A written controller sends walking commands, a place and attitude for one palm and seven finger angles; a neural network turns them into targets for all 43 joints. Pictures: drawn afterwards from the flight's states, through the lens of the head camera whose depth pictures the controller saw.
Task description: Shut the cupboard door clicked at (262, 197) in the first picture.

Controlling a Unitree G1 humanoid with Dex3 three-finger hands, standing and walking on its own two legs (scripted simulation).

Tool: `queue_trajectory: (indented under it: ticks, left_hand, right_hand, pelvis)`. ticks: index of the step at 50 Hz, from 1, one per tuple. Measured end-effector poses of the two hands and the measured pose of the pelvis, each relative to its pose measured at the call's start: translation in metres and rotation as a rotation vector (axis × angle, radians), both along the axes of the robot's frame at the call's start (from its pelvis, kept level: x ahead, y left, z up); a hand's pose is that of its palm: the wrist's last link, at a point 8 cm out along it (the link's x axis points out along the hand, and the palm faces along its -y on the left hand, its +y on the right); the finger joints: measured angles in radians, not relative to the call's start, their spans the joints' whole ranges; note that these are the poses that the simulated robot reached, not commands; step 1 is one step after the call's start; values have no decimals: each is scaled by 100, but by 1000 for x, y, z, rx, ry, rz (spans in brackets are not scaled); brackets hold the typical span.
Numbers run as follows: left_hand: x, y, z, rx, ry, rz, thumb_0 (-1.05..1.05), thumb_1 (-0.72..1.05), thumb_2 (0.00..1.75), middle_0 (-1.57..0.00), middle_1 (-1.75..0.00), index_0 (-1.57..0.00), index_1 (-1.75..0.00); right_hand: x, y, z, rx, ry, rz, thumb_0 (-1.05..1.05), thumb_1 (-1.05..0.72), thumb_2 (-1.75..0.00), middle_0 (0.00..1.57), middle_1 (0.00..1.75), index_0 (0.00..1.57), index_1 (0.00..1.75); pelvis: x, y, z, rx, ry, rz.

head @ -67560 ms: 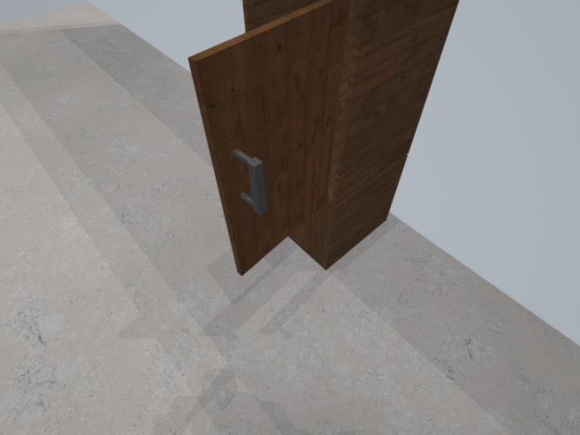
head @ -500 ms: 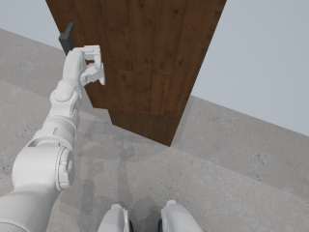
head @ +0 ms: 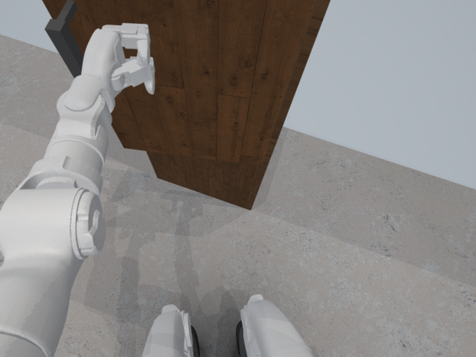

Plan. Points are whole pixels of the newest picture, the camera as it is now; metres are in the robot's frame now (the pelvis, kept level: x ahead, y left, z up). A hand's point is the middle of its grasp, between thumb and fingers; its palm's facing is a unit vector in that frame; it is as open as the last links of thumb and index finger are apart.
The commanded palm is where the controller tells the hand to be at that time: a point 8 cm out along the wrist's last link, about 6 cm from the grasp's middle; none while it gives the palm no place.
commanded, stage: push the door shut along its arc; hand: left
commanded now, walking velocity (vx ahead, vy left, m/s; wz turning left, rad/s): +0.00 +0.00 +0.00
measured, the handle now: (82, 54) +0.59 +0.16 +0.10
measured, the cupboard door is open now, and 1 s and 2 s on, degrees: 13 2 2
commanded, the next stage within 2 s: pull the fist back off the door in 0.28 s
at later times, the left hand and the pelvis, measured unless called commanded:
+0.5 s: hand (160, 44) +0.59 +0.04 +0.10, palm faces -0.07 -0.99 +0.11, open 3.3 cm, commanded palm +0.58 +0.06 +0.10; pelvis -0.01 +0.00 -0.02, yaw +0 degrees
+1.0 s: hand (173, 70) +0.55 +0.03 +0.09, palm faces +0.09 -1.00 -0.03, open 3.1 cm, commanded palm +0.50 +0.07 +0.10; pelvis +0.03 -0.01 +0.03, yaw +0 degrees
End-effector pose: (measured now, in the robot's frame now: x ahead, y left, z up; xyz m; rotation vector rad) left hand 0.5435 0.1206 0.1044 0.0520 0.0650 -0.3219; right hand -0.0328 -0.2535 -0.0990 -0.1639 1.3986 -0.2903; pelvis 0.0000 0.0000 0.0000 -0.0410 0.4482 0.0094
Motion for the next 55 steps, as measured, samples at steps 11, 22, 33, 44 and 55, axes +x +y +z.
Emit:
queue_trajectory:
  ticks: [11,22,33,44,55]
  left_hand:
    - [13,-8,3,-6,19,-40,5,95,98,-130,-150,-130,-150]
    - [30,-21,2,-68,22,22,5,98,100,-130,-150,-130,-150]
    - [20,-47,-6,8,-64,435,3,93,94,-130,-150,-130,-150]
    - [3,-49,-2,-25,-49,415,2,91,91,-130,-150,-130,-150]
    - [-48,-44,-12,-23,-77,395,2,90,90,-130,-150,-130,-150]
  right_hand:
    - [-5,-8,0,-44,7,20,0,-91,-90,20,30,20,30]
    - [-22,-4,-5,-56,46,21,0,-91,-90,20,30,20,30]
    - [-34,30,-4,121,95,17,0,-91,-90,20,30,20,30]
    - [-20,23,15,142,89,-6,0,-91,-90,20,30,20,30]
    - [51,-12,17,88,-32,87,0,-91,-90,20,30,19,30]
  pelvis:
    - [-5,-2,-7,-14,26,15]
    - [-9,0,-18,-25,70,12]
    - [1,-1,-8,-6,76,1]
    - [23,-6,18,21,18,-17]
    - [32,-12,28,34,-48,1]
